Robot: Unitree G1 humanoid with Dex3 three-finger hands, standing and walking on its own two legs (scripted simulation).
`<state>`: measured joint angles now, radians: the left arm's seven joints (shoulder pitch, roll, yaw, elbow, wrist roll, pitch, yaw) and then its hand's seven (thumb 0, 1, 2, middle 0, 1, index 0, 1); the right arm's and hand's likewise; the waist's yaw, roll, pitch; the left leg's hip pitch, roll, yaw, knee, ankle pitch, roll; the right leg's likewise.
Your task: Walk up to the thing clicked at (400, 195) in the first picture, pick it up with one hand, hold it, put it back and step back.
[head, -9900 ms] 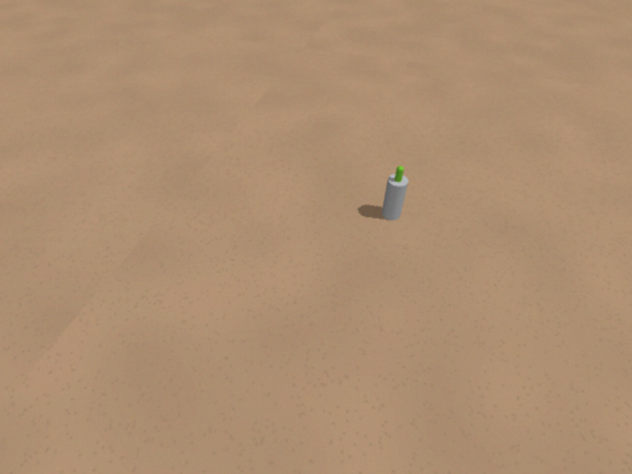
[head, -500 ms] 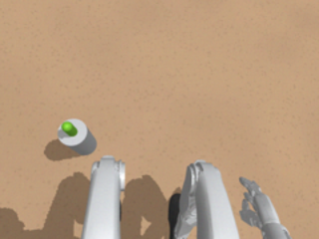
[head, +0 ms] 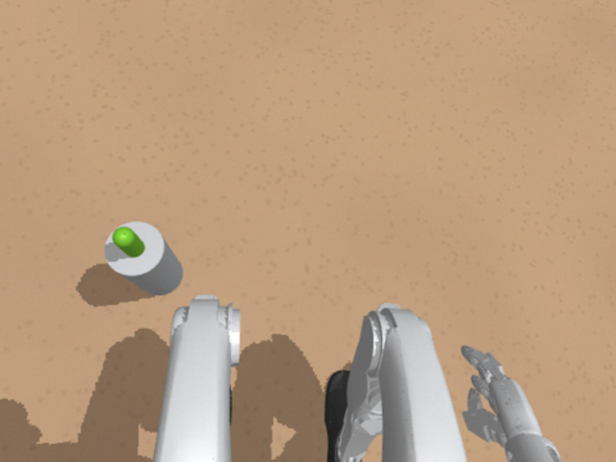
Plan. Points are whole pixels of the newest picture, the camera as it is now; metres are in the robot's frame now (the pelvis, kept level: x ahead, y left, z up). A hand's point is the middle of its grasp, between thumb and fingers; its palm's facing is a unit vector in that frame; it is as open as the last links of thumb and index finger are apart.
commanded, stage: go down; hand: left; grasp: from the side
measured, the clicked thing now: (144, 258) +0.40 +0.28 -0.28
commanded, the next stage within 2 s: approach in 0.74 s
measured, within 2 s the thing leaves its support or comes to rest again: neither
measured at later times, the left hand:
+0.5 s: hand out of the picture +0.27 +0.46 +0.00, palm faces +0.35 -0.92 -0.15, open 17.7 cm
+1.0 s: hand out of the picture +0.27 +0.45 -0.01, palm faces +0.36 -0.93 -0.10, open 17.7 cm
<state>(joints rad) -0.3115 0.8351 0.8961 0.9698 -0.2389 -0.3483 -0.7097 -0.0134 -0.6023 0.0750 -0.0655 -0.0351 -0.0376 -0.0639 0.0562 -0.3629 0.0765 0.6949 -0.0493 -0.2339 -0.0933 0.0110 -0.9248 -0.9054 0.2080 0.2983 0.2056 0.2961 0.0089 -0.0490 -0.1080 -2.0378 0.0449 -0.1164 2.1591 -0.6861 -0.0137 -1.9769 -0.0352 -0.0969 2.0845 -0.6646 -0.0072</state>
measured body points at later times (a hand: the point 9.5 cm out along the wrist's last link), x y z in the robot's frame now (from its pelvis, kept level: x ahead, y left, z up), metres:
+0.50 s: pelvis +0.00 +0.00 -0.01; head +0.20 +0.07 +0.39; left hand +0.24 +0.51 +0.01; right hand +0.22 -0.26 -0.11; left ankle +0.08 +0.13 -0.38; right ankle +0.10 -0.12 -0.38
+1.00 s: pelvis +0.00 +0.00 -0.01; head +0.20 +0.07 +0.38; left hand +0.24 +0.50 +0.00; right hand +0.22 -0.26 -0.11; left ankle +0.08 +0.13 -0.38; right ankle +0.10 -0.12 -0.38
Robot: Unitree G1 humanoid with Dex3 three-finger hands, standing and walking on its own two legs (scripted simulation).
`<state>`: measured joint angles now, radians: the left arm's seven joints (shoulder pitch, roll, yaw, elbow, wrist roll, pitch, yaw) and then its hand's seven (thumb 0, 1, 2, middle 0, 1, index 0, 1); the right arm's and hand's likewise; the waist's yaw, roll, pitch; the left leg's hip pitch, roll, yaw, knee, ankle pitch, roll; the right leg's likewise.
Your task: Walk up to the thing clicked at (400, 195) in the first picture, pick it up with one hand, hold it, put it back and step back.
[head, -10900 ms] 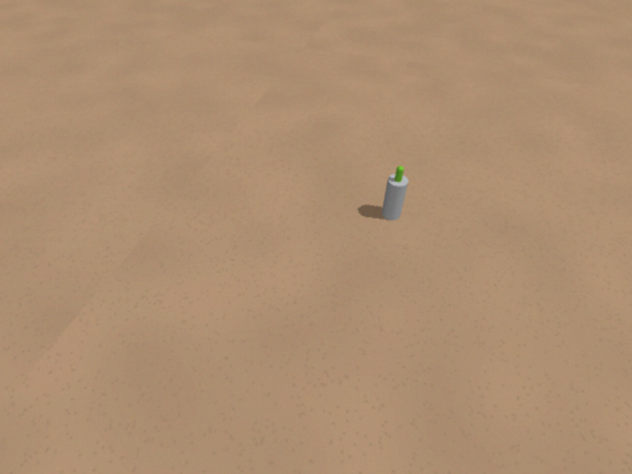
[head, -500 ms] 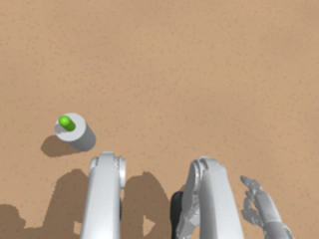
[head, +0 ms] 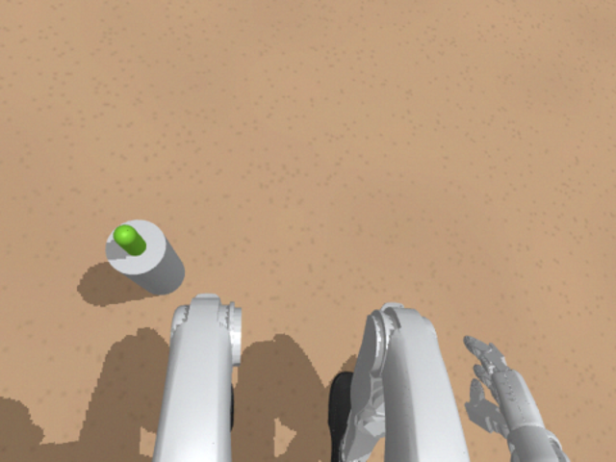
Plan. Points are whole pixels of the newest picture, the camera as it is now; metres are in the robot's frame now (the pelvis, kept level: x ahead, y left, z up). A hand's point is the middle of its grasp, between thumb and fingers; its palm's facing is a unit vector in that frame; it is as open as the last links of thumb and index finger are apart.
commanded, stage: approach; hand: left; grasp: from the side
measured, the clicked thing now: (146, 257) +0.40 +0.28 -0.27
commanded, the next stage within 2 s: close in in 0.46 s
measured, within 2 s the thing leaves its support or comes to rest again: neither
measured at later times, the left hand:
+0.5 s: hand (46, 295) +0.31 +0.38 -0.21, palm faces +0.27 -0.96 +0.03, open 17.7 cm
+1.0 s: hand (116, 290) +0.34 +0.31 -0.27, palm faces +0.32 -0.95 +0.00, open 17.6 cm
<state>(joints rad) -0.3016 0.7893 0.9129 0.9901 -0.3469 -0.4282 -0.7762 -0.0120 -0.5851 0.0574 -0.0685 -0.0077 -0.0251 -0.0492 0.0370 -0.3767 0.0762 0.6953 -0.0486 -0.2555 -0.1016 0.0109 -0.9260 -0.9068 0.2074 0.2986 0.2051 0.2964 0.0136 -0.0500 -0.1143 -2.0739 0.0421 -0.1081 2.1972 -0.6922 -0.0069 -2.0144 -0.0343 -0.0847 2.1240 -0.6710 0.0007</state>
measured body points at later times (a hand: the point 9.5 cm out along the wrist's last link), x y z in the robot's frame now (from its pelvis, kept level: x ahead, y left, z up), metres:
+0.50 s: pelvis -0.01 +0.00 -0.10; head +0.22 +0.13 +0.27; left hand +0.29 +0.43 -0.21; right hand +0.21 -0.25 -0.17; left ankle +0.08 +0.13 -0.37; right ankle +0.10 -0.12 -0.37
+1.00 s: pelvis -0.02 +0.01 -0.12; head +0.18 +0.17 +0.24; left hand +0.32 +0.36 -0.27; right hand +0.16 -0.24 -0.16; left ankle +0.08 +0.13 -0.37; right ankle +0.10 -0.12 -0.37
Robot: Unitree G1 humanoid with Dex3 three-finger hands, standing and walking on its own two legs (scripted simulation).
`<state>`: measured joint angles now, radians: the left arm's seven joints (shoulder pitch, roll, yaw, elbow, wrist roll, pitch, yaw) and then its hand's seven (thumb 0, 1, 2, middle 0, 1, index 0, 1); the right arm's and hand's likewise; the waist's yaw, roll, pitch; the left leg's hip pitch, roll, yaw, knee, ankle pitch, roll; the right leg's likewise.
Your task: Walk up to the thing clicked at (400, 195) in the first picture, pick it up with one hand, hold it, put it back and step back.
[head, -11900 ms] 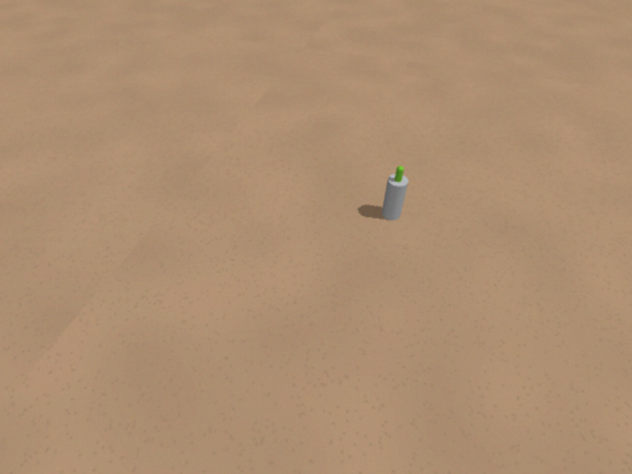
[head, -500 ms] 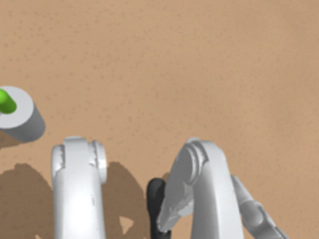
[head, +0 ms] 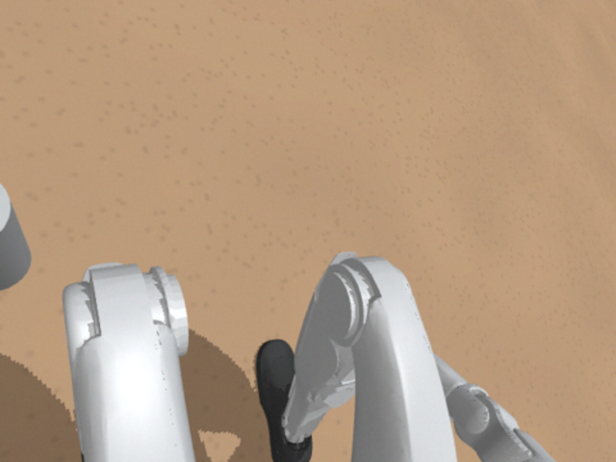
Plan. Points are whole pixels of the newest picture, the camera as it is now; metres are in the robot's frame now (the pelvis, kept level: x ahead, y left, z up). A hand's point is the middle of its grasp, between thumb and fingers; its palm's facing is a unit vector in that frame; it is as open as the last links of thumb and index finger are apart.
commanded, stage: close in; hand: left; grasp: from the side
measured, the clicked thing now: out of the picture +0.38 +0.31 -0.14
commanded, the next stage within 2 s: close in 0.24 s
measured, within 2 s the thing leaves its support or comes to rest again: leaves its support in 1.60 s
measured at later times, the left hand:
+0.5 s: hand out of the picture +0.34 +0.32 -0.16, palm faces +0.47 -0.88 -0.02, open 17.0 cm
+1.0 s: hand out of the picture +0.35 +0.31 -0.16, palm faces +0.44 -0.90 -0.02, open 11.3 cm
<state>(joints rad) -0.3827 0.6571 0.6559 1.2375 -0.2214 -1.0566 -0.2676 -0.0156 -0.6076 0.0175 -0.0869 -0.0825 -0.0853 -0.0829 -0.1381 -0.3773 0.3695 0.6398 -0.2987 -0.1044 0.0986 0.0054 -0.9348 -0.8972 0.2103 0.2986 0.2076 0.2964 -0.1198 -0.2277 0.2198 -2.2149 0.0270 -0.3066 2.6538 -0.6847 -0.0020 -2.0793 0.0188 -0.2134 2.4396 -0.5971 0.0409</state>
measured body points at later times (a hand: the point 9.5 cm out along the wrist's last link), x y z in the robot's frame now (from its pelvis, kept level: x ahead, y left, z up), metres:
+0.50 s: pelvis +0.00 +0.00 -0.01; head +0.20 +0.18 +0.35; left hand +0.31 +0.37 -0.16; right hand +0.21 -0.24 -0.04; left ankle +0.09 +0.12 -0.24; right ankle +0.14 -0.12 -0.24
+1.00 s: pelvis +0.00 +0.00 +0.00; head +0.20 +0.18 +0.35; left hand +0.33 +0.36 -0.16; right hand +0.20 -0.24 -0.04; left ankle +0.09 +0.12 -0.24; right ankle +0.14 -0.12 -0.24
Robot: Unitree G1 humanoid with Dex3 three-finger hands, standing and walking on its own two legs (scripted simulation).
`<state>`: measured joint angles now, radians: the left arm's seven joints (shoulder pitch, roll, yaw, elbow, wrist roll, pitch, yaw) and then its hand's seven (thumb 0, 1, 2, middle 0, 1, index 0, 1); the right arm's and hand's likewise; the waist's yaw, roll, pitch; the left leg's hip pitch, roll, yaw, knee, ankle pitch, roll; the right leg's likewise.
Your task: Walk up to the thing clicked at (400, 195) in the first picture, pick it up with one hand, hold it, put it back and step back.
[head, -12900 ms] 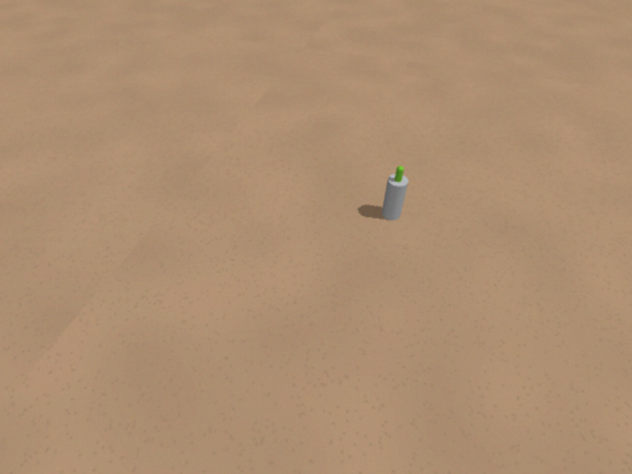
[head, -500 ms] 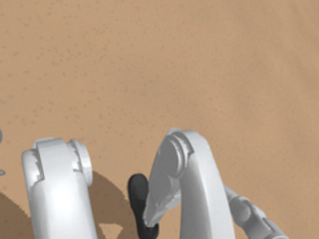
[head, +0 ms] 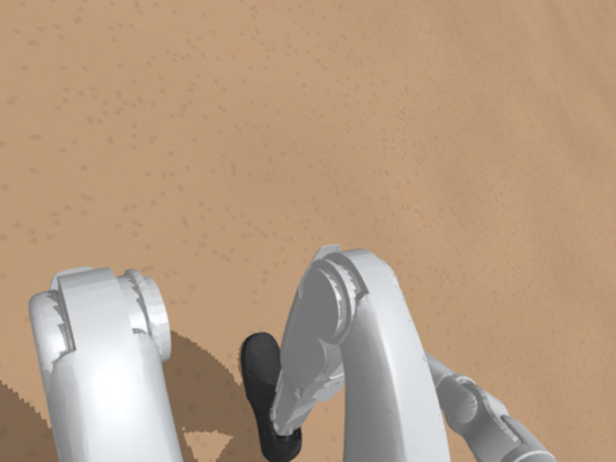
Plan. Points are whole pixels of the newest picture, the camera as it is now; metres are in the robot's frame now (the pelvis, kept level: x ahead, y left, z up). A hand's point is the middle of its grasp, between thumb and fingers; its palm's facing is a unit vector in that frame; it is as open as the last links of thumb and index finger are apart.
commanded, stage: close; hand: left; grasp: from the side
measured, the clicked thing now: out of the picture +0.38 +0.32 -0.14
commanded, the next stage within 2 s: settle in 0.22 s
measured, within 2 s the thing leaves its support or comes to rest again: leaves its support in 0.60 s
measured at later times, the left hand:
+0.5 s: hand out of the picture +0.34 +0.32 -0.16, palm faces +0.47 -0.88 -0.01, open 11.6 cm
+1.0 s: hand out of the picture +0.32 +0.33 -0.05, palm faces +0.47 -0.88 -0.04, open 11.9 cm
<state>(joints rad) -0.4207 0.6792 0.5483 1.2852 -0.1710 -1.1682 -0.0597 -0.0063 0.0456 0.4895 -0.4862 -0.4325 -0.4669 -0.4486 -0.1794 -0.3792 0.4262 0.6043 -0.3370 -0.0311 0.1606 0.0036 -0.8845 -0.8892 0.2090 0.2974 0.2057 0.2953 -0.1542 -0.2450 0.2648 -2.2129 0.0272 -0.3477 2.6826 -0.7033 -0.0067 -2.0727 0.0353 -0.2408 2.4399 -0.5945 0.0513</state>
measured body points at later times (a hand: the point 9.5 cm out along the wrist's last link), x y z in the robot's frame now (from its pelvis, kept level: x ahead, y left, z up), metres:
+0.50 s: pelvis +0.00 +0.00 +0.00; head +0.19 +0.19 +0.36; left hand +0.31 +0.36 -0.15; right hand +0.21 -0.23 -0.03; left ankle +0.08 +0.12 -0.24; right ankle +0.14 -0.12 -0.24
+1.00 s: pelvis +0.01 -0.01 +0.03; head +0.17 +0.14 +0.42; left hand +0.29 +0.37 -0.04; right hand +0.25 -0.22 -0.04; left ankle +0.08 +0.12 -0.24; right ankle +0.14 -0.12 -0.24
